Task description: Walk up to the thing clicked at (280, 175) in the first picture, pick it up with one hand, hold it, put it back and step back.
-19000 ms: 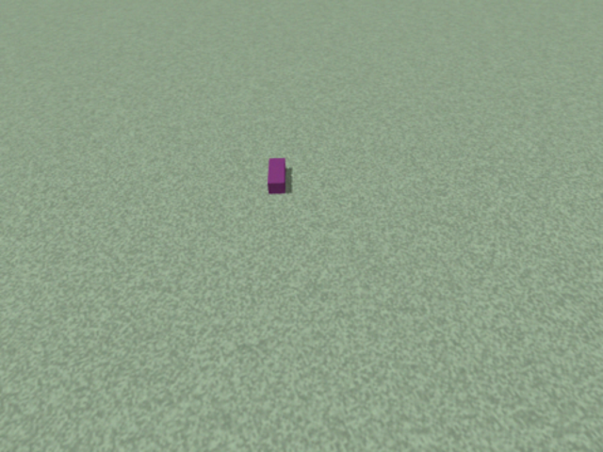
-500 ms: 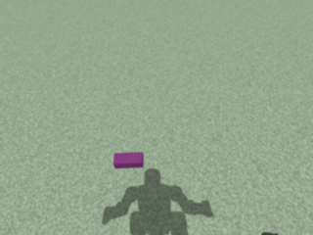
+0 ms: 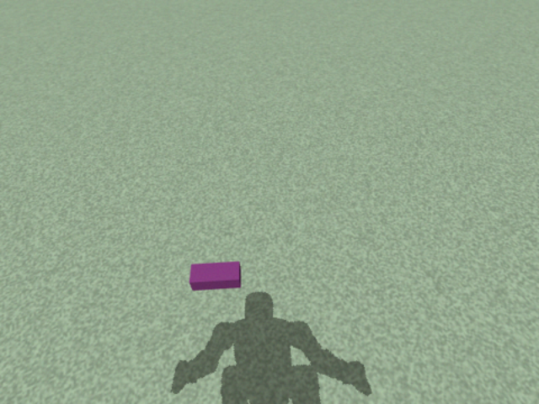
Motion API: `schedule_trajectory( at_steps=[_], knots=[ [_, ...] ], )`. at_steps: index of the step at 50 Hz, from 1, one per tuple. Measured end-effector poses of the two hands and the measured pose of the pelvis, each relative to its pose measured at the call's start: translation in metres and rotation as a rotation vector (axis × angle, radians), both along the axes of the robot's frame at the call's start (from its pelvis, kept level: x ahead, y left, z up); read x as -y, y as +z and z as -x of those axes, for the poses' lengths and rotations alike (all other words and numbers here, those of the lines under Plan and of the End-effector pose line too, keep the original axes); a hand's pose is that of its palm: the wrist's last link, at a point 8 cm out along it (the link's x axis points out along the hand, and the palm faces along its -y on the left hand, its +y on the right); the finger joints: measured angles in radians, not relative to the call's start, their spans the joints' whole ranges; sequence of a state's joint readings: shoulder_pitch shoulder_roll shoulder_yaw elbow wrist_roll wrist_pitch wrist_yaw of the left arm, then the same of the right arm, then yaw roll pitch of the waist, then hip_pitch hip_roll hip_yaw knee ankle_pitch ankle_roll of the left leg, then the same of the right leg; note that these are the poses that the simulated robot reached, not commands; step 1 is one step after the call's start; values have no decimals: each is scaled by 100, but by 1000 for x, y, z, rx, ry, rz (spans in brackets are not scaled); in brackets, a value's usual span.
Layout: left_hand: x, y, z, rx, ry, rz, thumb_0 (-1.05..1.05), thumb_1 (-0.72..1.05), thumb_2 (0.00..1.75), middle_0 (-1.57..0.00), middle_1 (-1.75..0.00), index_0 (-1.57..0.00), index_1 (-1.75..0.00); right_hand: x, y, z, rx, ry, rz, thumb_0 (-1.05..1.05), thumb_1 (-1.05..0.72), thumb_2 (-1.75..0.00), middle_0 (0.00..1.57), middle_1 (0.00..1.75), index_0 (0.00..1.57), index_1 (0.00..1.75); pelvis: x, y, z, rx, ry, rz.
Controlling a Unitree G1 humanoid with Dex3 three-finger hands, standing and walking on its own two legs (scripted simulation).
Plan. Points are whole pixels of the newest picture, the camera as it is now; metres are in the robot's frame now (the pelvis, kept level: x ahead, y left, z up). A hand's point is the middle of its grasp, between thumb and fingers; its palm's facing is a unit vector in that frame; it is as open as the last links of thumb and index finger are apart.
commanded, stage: stand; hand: left
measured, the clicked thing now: (216, 275) +0.73 +0.26 -0.75
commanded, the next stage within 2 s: walk up in 0.26 s
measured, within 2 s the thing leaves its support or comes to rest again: neither
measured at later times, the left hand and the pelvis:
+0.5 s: hand out of the picture +0.05 +0.30 -0.16, palm faces +0.07 -0.93 -0.35, open 7.4 cm; pelvis +0.03 +0.02 -0.01, yaw +3 degrees
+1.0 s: hand (133, 334) +0.28 +0.28 -0.15, palm faces -0.05 -0.92 -0.38, open 7.4 cm; pelvis +0.20 +0.01 -0.03, yaw +0 degrees
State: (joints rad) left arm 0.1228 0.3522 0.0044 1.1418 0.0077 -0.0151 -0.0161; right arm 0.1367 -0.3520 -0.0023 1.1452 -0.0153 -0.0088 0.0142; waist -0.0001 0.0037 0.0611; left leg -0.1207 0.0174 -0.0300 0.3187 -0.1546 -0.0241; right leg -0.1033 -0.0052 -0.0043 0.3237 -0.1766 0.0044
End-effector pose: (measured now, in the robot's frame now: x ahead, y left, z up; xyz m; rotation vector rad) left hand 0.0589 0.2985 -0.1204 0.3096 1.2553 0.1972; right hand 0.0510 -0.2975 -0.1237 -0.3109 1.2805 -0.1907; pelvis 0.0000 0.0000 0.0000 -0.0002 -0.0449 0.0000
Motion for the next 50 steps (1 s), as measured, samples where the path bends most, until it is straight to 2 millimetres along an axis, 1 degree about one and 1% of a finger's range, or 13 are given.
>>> schedule_trajectory(
  at_steps=[9,14,17,20,23,26,29,31,33,36,40,45,50],
  knots=[
    [1,2,-12,33,-12,1,1,90,90,-20,-30,-20,-30,-2,2,-12,36,10,0,0,-90,-90,20,30,21,30,-1,0,-1,3,-2,-2],
    [1,3,-15,46,-13,5,1,90,90,-20,-30,-20,-30,-3,3,-19,59,19,-7,0,-90,-90,20,30,21,30,-1,0,-2,2,-3,-2],
    [-4,6,-14,70,3,10,1,90,90,-20,-30,-20,-30,0,5,-21,73,29,-11,0,-90,-90,20,30,21,30,0,0,-9,-4,4,0],
    [-14,5,-8,83,30,0,1,90,90,-20,-30,-20,-30,5,6,-27,55,47,11,0,-90,-90,20,30,21,30,-3,-4,-17,-13,23,5],
    [-28,2,7,61,69,-14,1,90,90,-20,-30,-20,-30,6,8,-40,40,73,43,0,-90,-90,20,30,21,30,-12,-7,-25,3,37,18],
    [-46,-4,21,-2,94,-14,1,90,90,-20,-30,-20,-30,-2,13,-61,60,89,62,1,-90,-90,20,30,21,30,-25,-10,-39,10,44,31],
    [-65,-18,19,-64,96,-18,1,90,90,-20,-30,-20,-30,-11,15,-78,114,86,89,0,-90,-90,20,30,21,30,-37,-19,-54,17,35,5],
    [-70,-21,8,-86,87,-16,1,90,90,-20,-30,-20,-30,-16,18,-81,132,69,95,0,-90,-90,20,30,21,30,-42,-19,-64,18,35,-1],
    [-71,-18,-8,-78,71,-5,1,91,90,-20,-30,-20,-30,-21,22,-83,125,50,91,0,-90,-90,20,30,21,30,-44,-15,-75,18,36,0],
    [-70,-13,-38,-40,45,6,1,91,90,-20,-30,-20,-30,-25,27,-87,112,35,84,0,-90,-90,20,30,21,30,-45,-10,-93,23,27,-5],
    [-66,-6,-80,-11,7,8,1,91,90,-20,-30,-20,-30,-25,25,-100,108,20,67,0,-90,-90,20,30,21,30,-42,-7,-119,29,16,-15],
    [-52,1,-143,31,-45,-2,1,91,90,-20,-30,-20,-30,-15,13,-124,96,5,38,0,-90,-90,20,30,21,30,-30,-11,-155,27,-2,-28],
    [-28,5,-217,109,-75,-39,1,91,90,-20,-30,-20,-30,9,-15,-162,82,-6,10,0,-90,-90,20,30,21,30,-7,-27,-200,16,-7,-29]
  ],
)
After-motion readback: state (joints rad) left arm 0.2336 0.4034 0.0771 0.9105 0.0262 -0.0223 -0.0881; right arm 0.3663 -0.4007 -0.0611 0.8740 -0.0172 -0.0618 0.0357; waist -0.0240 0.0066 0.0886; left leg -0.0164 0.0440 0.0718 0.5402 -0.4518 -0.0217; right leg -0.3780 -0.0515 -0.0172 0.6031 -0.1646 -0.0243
